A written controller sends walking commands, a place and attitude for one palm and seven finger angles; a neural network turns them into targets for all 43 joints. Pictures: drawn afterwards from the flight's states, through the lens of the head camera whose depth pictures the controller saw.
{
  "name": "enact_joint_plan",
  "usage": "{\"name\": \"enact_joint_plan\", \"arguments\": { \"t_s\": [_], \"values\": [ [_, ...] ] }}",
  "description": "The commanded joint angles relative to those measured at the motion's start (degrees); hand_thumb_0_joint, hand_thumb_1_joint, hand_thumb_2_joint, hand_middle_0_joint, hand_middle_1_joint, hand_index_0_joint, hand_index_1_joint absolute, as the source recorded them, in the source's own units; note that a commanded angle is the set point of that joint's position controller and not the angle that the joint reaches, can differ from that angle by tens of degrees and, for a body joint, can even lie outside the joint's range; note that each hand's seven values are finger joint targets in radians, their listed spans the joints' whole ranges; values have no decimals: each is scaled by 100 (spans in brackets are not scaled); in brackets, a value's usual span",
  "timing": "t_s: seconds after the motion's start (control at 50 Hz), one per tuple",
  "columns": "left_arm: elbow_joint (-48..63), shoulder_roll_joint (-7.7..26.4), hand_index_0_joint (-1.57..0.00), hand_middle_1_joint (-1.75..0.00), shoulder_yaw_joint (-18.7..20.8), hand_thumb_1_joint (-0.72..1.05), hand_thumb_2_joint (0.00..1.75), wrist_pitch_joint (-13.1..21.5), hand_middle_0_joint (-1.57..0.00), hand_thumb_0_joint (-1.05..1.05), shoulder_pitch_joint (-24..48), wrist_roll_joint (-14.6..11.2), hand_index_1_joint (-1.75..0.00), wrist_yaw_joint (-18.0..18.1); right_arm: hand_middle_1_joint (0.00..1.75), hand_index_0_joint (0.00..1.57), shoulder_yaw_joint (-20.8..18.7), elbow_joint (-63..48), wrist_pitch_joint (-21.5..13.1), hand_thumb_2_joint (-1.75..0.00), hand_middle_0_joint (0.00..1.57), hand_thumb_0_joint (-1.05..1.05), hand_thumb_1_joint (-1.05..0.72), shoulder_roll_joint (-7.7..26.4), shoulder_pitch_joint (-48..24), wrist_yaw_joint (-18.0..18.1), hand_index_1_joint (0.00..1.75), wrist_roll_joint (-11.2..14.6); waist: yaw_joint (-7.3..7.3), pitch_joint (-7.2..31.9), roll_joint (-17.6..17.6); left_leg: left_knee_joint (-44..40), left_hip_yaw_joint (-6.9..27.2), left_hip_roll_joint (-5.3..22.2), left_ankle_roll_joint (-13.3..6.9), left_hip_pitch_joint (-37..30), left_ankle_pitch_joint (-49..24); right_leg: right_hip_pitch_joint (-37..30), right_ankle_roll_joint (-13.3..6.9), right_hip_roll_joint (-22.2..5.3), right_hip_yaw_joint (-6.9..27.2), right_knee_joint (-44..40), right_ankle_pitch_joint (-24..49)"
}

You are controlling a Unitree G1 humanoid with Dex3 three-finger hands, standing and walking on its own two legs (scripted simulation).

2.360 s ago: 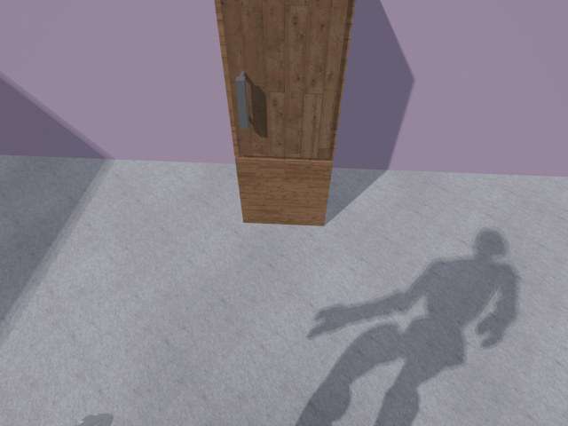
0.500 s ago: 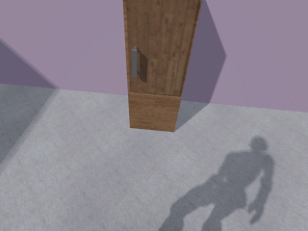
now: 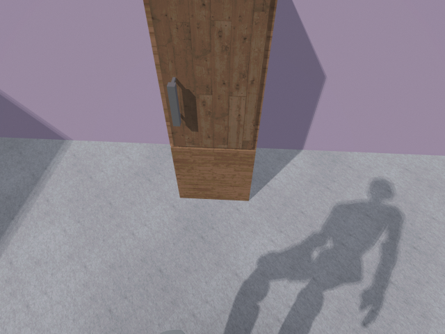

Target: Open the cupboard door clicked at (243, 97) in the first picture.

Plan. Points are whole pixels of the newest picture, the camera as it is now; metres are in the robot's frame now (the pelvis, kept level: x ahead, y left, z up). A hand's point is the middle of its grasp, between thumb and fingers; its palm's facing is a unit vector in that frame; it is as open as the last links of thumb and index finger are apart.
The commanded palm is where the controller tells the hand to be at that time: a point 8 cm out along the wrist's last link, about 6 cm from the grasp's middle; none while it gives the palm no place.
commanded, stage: take the last steps up to it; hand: left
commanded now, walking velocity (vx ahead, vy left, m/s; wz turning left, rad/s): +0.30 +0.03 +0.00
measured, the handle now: (175, 101) +0.87 +0.19 -0.09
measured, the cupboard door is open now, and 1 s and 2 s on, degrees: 0 0 0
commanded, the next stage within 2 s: come to a stop and stand still in 0.68 s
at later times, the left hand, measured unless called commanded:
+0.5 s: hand out of the picture +0.15 +0.22 -0.16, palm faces +0.06 -0.99 -0.13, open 7.4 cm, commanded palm none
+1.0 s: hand (156, 232) +0.39 +0.18 -0.15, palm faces +0.05 -0.97 -0.22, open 7.2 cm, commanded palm none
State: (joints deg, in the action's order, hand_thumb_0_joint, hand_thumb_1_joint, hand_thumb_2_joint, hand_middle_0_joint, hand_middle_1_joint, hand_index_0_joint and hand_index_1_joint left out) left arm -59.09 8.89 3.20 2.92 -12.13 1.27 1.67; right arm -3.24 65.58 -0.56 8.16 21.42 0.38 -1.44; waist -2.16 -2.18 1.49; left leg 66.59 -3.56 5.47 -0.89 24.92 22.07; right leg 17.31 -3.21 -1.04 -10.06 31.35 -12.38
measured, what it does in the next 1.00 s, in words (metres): walks ahead: left foot, then right foot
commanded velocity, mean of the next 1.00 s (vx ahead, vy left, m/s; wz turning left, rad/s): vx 0.12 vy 0.03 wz -0.01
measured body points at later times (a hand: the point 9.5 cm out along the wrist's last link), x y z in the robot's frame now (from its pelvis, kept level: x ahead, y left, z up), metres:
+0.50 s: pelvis +0.15 +0.05 +0.02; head +0.16 +0.08 +0.47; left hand +0.15 +0.28 -0.15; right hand +0.11 -0.16 -0.13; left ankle +0.13 +0.12 -0.73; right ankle +0.19 -0.09 -0.65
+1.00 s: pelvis +0.30 +0.01 +0.01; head +0.32 -0.01 +0.45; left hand +0.38 +0.23 -0.14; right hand +0.31 -0.22 -0.16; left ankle +0.31 +0.13 -0.69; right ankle +0.34 -0.08 -0.73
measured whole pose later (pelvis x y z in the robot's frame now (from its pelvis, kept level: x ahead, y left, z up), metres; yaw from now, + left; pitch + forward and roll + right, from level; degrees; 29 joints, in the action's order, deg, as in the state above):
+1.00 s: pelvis +0.30 +0.01 +0.01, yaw +0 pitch +0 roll +0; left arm -57.9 7.8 3.0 1.0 -8.6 1.3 2.4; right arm -3.2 61.6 1.1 8.4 14.6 1.6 -0.6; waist -1.1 -2.7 2.0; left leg 50.9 -2.4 3.5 1.8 24.4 24.2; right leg 16.8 -3.5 -1.0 -9.1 28.8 -11.6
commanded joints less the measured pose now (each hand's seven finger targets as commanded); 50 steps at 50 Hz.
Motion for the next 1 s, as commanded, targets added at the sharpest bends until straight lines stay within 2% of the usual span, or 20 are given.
{"name": "enact_joint_plan", "arguments": {
  "t_s": [0.0,0.1,0.14,0.18,0.22,0.24,0.28,0.32,0.36,0.48,0.62,0.66,0.7,0.72,0.74,0.76,0.8,0.84,0.88,0.98],
  "values": [
    [83,676,-20,-30,75,90,90,38,-20,0,-507,44,-30,-33,30,20,3,-353,22,-90,20,0,-90,-24,402,-75,30,-25,18,-309,-786,-1089,-134,218,147,-145,-441,816,-570,-1485,1324,-2361,-1411],
    [2,881,-20,-30,130,90,90,43,-20,0,-809,57,-30,-86,30,20,-24,-734,-107,-90,20,0,-90,141,-300,-151,30,1,222,-374,-702,-2417,-307,65,129,-364,-386,367,-649,-1521,1496,-2242,-1647],
    [-8,887,-20,-30,154,90,90,12,-20,0,-792,51,-30,-99,30,20,-31,-747,-167,-90,20,0,-90,192,-219,-144,30,4,125,-386,-649,-3028,-467,-44,114,-960,-524,501,-564,-1408,1353,-1964,-1853],
    [15,707,-20,-30,119,90,90,-44,-20,0,-804,13,-30,-139,30,20,-39,-580,-234,-90,20,0,-90,417,274,-84,30,10,-90,-284,83,-3859,-418,-85,122,-2106,-287,1016,-304,-936,940,-1066,-1937],
    [342,260,-20,-30,24,90,90,-46,-20,0,-553,-6,-30,-210,30,20,-225,-463,-273,-90,20,0,-90,1302,1201,12,30,-63,-405,-306,2107,-5743,2748,1840,-742,-2534,1372,2245,161,82,84,2019,-2002],
    [380,462,-20,-30,59,90,90,-48,-20,0,-252,71,-30,-177,30,20,-163,-417,-268,-90,20,0,-90,1148,1085,79,30,-47,-398,-438,1558,-5948,2970,1929,-914,-2222,1443,2431,82,-150,668,3034,-1771],
    [196,409,-20,-30,97,90,90,-25,-20,0,-397,78,-30,-264,30,20,-26,-628,-341,-90,20,0,-90,746,372,113,30,8,-25,-541,495,-5904,2034,1524,-828,-1825,694,2420,112,-497,909,3564,-768],
    [-28,257,-20,-30,72,90,90,-73,-20,0,-760,74,-30,-295,30,20,35,-620,-455,-90,20,0,-90,548,131,133,30,58,242,-314,220,-5812,1069,1125,-648,-1793,-794,2007,238,-570,894,3406,-118],
    [-109,212,-20,-30,67,90,90,-142,-20,0,-902,74,-30,-270,30,20,24,-519,-499,-90,20,0,-90,532,254,154,30,69,264,-124,284,-5748,638,998,-689,-2021,-1641,1956,335,-558,847,3334,48],
    [51,165,-20,-30,59,90,90,-194,-20,0,-302,53,-30,-261,30,20,39,-143,-501,-90,20,0,-90,456,757,186,30,70,151,-368,266,-5706,380,1015,-907,-2429,-2638,2286,435,-637,680,2514,220],
    [278,105,-20,-30,2,90,90,-124,-20,0,510,12,-30,-248,30,20,15,161,-401,-90,20,0,-90,418,1118,185,30,-15,-81,-571,492,-5226,190,1024,-880,-2471,-3354,1581,182,-401,393,910,-42],
    [248,116,-20,-30,17,90,90,-92,-20,0,335,15,-30,-233,30,20,6,162,-369,-90,20,0,-90,475,999,193,30,-23,57,-504,438,-4861,127,1049,-822,-2284,-3611,919,80,-252,298,510,-108],
    [-78,349,-20,-30,83,90,90,-11,-20,0,-748,42,-30,-203,30,20,-4,150,-348,-90,20,0,-90,524,848,176,30,38,553,84,108,-3638,-152,737,-564,-1935,-3671,-703,9,-39,159,-205,499],
    [-262,740,-20,-30,171,90,90,59,-20,0,-1432,65,-30,-146,30,20,10,86,-351,-90,20,0,-90,374,869,126,30,97,806,519,-614,-2405,-320,418,-358,-963,-2698,-1988,-227,-691,958,-315,903],
    [-369,1258,-20,-30,293,90,90,100,-20,0,-1984,33,-30,-88,30,20,67,-64,-378,-90,20,0,-90,87,1171,100,30,138,787,1116,-1739,-594,-610,-444,-66,354,540,-3078,-902,-2256,3092,-854,1910],
    [-351,1354,-20,-30,283,90,90,75,-20,0,-1986,-67,-30,-65,30,20,48,-149,-294,-90,20,0,-90,245,840,124,30,136,831,1101,-1233,410,24,-409,-100,510,1302,-2494,-1266,-2564,3508,-1360,1689],
    [-37,811,-20,-30,131,90,90,29,-20,0,-761,-50,-30,10,30,20,31,-199,-193,-90,20,0,-90,100,462,127,30,79,406,266,-604,461,387,-5,-2,413,516,-967,-1005,-2203,2582,-1502,1894],
    [135,436,-20,-30,12,90,90,-11,-20,0,-129,-18,-30,87,30,20,114,-88,3,-90,20,0,-90,-138,576,144,30,76,46,-1,-296,-432,400,110,145,-267,177,121,-726,-1800,1488,-1527,2787],
    [243,528,-20,-30,50,90,90,-84,-20,0,-51,35,-30,124,30,20,93,-143,168,-90,20,0,-90,-166,612,149,30,105,15,167,-557,-1193,234,-30,239,-596,245,245,-745,-1669,1129,-1325,3065],
    [326,905,-20,-30,184,90,90,-253,-20,0,-171,37,-30,117,30,20,-11,-604,261,-90,20,0,-90,175,-168,99,30,73,271,283,-889,-1668,148,-246,335,-294,203,-339,-862,-1738,1343,-1111,3243]
  ]
}}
